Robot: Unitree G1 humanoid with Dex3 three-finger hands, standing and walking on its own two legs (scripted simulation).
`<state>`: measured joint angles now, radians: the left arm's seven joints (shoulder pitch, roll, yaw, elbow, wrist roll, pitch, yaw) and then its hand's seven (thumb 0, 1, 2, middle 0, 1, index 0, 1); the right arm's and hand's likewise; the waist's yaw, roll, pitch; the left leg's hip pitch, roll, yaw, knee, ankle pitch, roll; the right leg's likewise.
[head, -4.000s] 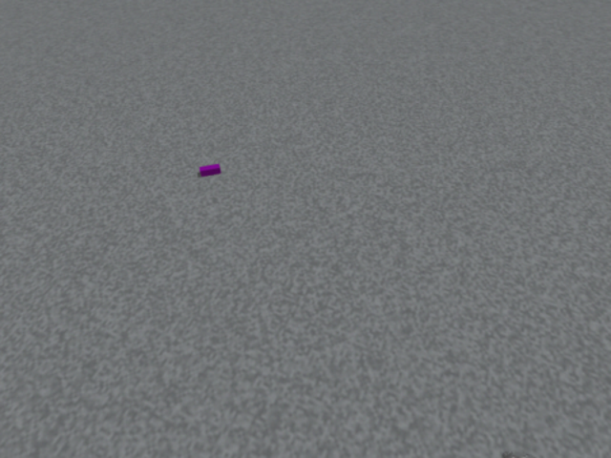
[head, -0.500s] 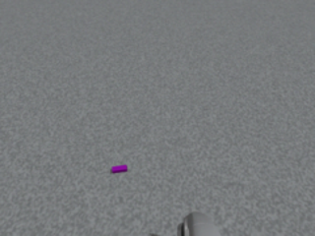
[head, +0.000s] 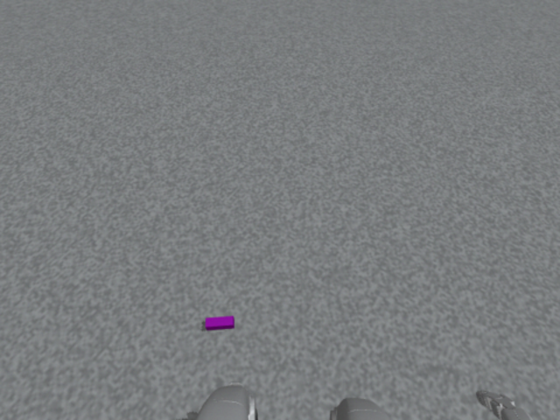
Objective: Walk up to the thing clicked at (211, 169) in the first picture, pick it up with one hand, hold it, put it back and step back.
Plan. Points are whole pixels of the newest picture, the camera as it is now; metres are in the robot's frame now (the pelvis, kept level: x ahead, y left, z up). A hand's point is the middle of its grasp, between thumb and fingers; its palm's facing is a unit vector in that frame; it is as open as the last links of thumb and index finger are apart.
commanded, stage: walk up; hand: left
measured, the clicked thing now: (220, 323) +0.46 +0.24 -0.73
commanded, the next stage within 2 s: stand in 1.50 s
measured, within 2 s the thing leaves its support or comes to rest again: neither
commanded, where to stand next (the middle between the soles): +0.09 +0.00 m, yaw +1 degrees
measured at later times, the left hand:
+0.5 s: hand (136, 394) +0.15 +0.25 -0.13, palm faces -0.02 -0.93 -0.36, open 7.3 cm
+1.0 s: hand (141, 388) +0.16 +0.24 -0.12, palm faces -0.02 -0.94 -0.33, open 7.3 cm
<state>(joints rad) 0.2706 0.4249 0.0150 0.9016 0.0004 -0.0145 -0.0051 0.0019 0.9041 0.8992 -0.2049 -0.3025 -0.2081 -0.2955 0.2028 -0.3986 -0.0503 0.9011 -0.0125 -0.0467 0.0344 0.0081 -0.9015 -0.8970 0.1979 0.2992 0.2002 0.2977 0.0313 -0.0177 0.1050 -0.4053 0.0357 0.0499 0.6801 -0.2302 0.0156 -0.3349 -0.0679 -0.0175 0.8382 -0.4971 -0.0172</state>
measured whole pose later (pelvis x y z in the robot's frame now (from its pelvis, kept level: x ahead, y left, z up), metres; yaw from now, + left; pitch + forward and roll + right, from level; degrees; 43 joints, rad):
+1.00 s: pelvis +0.07 -0.01 +0.03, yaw -1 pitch -2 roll +0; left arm 0.06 0.35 0.01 1.17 0.00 0.00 -0.01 0.00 0.91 0.90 -0.20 -0.30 -0.21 -0.30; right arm 0.07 -0.36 0.00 1.17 -0.01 -0.02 0.01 0.01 -0.90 -0.90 0.20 0.30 0.20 0.30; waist 0.00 0.00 0.05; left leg -0.14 0.04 0.03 0.35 -0.17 -0.02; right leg -0.09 -0.03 -0.05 0.33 -0.20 0.02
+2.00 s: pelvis +0.08 -0.01 +0.03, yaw +0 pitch -2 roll +0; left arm 0.09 0.35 0.00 1.14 0.01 0.00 0.00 0.00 0.91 0.90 -0.20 -0.30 -0.21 -0.30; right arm 0.07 -0.34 0.00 1.16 -0.01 -0.01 0.01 0.01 -0.90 -0.90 0.20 0.30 0.20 0.30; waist 0.00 0.00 0.05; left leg -0.11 0.02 0.03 0.30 -0.15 -0.01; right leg -0.07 -0.04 -0.05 0.30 -0.19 0.02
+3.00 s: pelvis +0.08 -0.01 +0.03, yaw -1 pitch -2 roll +0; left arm 0.11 0.35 0.00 1.13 0.01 0.00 -0.01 0.00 0.91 0.90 -0.20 -0.30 -0.21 -0.30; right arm 0.10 -0.35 0.00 1.15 -0.01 -0.01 0.01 0.01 -0.90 -0.90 0.20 0.30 0.20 0.30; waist 0.00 0.00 0.05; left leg -0.11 0.04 0.04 0.31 -0.16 -0.02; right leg -0.07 -0.03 -0.05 0.31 -0.20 0.01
